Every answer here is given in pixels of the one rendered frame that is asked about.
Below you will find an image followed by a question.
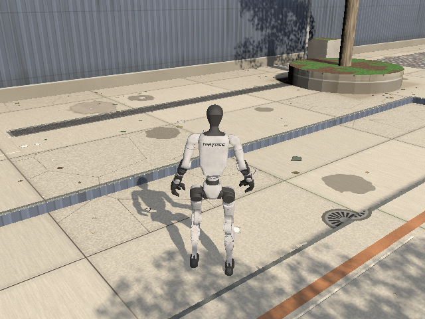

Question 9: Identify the robot left forearm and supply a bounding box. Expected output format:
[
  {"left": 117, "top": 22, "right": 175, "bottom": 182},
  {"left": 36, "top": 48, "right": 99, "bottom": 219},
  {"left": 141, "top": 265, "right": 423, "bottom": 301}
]
[{"left": 173, "top": 159, "right": 187, "bottom": 184}]

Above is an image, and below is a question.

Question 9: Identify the robot left upper arm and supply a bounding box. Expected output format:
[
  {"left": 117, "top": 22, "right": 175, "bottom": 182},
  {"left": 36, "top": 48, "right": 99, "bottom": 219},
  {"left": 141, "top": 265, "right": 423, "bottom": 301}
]
[{"left": 181, "top": 133, "right": 201, "bottom": 169}]

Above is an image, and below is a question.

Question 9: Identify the humanoid robot head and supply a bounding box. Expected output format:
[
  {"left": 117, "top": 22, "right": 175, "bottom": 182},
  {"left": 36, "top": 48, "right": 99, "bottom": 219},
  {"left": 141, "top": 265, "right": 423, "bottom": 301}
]
[{"left": 203, "top": 104, "right": 225, "bottom": 136}]

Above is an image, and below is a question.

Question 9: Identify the left robot hand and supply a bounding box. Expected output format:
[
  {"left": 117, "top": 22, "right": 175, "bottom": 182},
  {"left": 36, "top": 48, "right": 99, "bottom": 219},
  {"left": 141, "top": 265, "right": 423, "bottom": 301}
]
[{"left": 171, "top": 181, "right": 185, "bottom": 197}]

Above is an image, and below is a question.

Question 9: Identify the robot right forearm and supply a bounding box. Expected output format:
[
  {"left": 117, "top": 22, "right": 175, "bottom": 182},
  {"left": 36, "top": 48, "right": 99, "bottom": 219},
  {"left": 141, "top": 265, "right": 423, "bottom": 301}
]
[{"left": 240, "top": 160, "right": 253, "bottom": 182}]

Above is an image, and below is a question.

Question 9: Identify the right robot hand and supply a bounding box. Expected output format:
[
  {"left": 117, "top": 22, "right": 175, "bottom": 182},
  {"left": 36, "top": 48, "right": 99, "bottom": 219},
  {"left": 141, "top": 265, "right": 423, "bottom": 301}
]
[{"left": 239, "top": 179, "right": 254, "bottom": 193}]

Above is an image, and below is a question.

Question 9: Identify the robot right upper arm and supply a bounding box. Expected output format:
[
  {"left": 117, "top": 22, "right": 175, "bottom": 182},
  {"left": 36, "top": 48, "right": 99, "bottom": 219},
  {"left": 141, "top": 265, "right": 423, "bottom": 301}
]
[{"left": 228, "top": 134, "right": 247, "bottom": 171}]

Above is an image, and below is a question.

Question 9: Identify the left robot thigh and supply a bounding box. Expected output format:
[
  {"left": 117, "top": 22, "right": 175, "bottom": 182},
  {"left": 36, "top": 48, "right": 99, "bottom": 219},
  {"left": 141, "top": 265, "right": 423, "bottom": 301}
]
[{"left": 190, "top": 185, "right": 203, "bottom": 225}]

